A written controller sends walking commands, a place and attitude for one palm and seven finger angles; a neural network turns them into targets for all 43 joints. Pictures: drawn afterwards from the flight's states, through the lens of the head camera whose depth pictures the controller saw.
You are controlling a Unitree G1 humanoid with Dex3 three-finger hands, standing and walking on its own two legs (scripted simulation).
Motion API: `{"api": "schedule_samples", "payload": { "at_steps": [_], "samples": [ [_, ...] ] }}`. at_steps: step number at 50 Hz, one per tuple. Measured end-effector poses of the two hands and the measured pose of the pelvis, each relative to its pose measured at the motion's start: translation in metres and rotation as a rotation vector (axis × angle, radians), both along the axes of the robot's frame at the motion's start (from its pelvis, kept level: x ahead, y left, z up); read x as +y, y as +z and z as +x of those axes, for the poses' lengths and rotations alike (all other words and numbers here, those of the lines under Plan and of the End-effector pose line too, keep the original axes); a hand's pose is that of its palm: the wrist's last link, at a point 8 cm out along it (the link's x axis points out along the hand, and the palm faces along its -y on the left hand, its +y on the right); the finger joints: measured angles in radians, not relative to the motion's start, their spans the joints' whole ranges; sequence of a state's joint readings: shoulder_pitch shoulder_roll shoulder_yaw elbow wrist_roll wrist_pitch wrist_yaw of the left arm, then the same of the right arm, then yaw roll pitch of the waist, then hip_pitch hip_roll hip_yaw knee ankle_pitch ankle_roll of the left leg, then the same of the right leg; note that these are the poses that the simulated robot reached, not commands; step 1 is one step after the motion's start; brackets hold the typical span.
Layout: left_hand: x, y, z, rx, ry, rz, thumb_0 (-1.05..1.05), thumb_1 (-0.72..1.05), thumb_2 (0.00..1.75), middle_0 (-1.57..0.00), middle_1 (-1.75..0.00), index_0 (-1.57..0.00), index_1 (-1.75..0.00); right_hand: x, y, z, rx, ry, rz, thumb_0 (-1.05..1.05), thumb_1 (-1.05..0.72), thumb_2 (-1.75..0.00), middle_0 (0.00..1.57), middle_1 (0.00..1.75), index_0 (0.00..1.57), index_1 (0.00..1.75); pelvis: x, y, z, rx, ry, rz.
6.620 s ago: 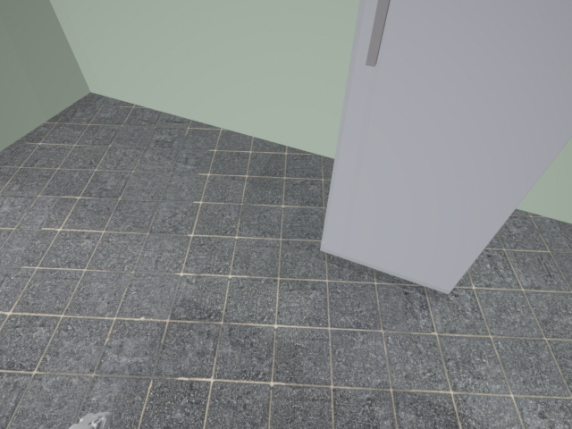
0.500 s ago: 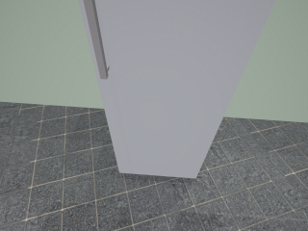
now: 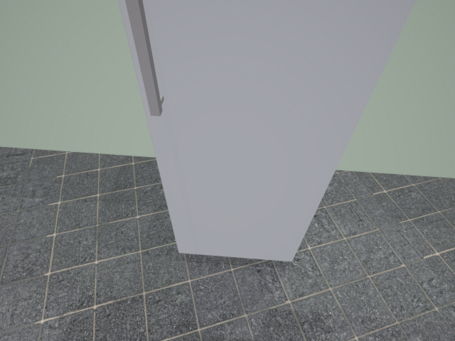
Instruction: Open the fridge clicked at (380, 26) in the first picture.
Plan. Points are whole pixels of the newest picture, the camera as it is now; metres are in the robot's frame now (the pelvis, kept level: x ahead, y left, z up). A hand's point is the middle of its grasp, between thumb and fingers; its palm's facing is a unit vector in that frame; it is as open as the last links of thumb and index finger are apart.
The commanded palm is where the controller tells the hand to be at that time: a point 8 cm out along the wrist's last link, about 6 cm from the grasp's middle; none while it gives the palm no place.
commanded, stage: look again from close up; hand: left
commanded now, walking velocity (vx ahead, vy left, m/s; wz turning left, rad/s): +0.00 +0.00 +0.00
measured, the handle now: (149, 56) +0.55 +0.20 +0.23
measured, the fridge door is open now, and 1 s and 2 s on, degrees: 0 0 0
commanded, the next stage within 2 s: shuffle to correct the standing spot in 0.42 s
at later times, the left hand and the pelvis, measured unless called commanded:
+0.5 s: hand out of the picture -0.01 +0.15 -0.18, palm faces +0.06 -0.99 -0.15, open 7.4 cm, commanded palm none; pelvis +0.01 +0.00 +0.00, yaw +0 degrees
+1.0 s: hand out of the picture +0.07 +0.18 -0.18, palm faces +0.05 -0.98 -0.17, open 7.3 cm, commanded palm none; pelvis +0.07 +0.02 -0.01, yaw +0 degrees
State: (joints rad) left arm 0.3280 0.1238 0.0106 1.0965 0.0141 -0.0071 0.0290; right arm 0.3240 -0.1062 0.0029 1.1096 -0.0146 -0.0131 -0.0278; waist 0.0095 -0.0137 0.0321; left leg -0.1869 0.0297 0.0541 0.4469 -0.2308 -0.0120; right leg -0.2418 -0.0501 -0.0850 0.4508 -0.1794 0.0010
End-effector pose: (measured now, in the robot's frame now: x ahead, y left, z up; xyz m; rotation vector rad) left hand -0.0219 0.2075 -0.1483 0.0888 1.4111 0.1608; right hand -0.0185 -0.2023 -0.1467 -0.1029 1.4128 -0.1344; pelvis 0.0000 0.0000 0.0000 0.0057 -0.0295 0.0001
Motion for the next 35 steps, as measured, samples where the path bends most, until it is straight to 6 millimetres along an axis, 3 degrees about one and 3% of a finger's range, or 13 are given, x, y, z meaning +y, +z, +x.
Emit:
{"api": "schedule_samples", "payload": {
  "at_steps": [28,35],
  "samples": [
    [-0.005,0.000,0.010,-0.002,-0.002,-0.004,0.00,0.91,0.90,-0.20,-0.30,-0.19,-0.30,-0.003,0.001,0.005,0.016,0.001,-0.001,0.01,-0.91,-0.90,0.20,0.30,0.19,0.30,-0.004,0.000,0.008,0.005,0.000,-0.001],
    [-0.002,-0.005,0.009,0.009,0.026,-0.013,0.00,0.91,0.90,-0.20,-0.30,-0.19,-0.30,-0.002,-0.001,0.005,0.046,0.008,-0.006,0.01,-0.91,-0.90,0.20,0.30,0.19,0.30,0.000,-0.004,0.018,0.014,0.004,-0.009]
  ]
}}
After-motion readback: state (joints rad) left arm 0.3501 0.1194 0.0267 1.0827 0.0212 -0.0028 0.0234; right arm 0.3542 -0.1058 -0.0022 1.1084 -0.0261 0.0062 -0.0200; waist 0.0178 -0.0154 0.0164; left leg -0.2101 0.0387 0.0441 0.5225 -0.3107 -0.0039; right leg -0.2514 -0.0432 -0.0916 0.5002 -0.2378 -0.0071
